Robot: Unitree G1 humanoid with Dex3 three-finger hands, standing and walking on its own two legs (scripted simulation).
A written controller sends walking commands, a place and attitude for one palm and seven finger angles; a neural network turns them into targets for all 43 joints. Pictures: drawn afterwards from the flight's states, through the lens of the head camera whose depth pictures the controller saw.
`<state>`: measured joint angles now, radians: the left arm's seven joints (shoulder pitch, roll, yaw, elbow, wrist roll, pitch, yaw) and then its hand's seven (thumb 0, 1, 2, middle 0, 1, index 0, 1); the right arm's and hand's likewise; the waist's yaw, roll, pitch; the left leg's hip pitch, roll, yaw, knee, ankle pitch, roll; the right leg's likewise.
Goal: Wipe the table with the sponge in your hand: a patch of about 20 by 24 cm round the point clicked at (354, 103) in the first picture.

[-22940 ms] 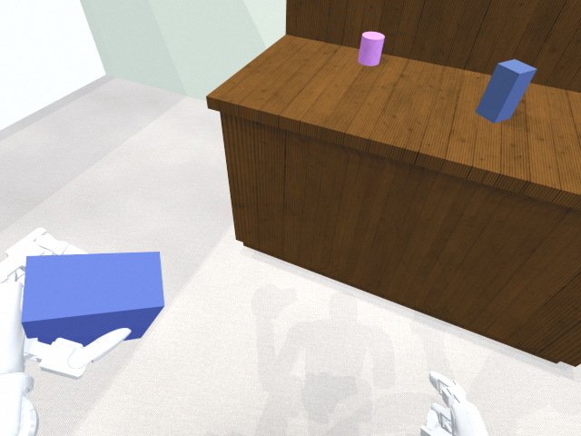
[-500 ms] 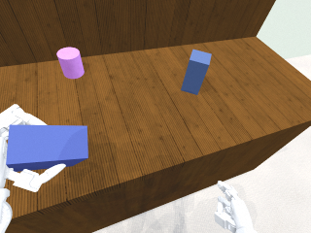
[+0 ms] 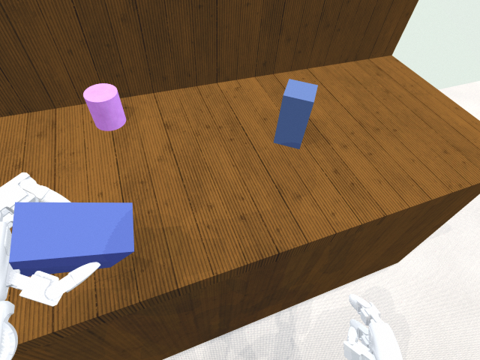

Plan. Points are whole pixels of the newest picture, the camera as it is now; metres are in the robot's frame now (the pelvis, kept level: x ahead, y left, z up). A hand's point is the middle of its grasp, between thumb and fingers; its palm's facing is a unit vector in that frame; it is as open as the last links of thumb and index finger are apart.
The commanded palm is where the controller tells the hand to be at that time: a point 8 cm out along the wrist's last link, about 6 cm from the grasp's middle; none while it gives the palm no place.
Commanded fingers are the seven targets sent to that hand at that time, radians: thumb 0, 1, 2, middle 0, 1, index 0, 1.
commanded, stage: shuffle to correct the standing spot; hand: left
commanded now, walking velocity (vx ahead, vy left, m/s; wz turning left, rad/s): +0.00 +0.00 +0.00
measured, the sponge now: (88, 240) +0.23 +0.22 +0.14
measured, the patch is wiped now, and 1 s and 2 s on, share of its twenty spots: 0.00 0.00 0.00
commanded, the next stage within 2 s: come to a stop and stand still in 2.00 s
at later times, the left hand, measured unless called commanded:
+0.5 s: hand (97, 230) +0.24 +0.20 +0.16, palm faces +0.32 -0.87 -0.38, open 9.9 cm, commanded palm +0.17 +0.24 +0.17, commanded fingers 0.00 0.10 1.30 -1.20 -1.60 -1.20 -1.60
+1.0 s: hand (122, 235) +0.23 +0.17 +0.15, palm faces +0.28 -0.86 -0.42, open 9.9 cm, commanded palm +0.17 +0.21 +0.17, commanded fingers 0.00 0.10 1.30 -1.20 -1.60 -1.20 -1.60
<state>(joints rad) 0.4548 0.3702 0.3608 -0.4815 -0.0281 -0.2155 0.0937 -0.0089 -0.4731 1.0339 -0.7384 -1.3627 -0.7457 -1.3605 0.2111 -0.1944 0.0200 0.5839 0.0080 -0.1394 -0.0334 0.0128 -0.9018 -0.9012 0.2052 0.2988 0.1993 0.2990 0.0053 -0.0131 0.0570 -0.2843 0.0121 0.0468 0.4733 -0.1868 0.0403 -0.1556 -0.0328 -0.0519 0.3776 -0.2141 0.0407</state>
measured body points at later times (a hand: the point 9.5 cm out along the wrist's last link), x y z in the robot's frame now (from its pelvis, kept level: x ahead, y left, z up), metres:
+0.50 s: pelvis +0.01 -0.04 +0.00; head +0.04 -0.02 +0.45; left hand +0.21 +0.24 +0.18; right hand +0.19 -0.26 -0.07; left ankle +0.04 +0.09 -0.74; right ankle -0.01 -0.15 -0.74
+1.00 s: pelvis +0.01 -0.07 -0.01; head +0.04 -0.05 +0.44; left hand +0.21 +0.21 +0.18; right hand +0.17 -0.31 -0.09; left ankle +0.04 +0.09 -0.74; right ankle -0.01 -0.15 -0.74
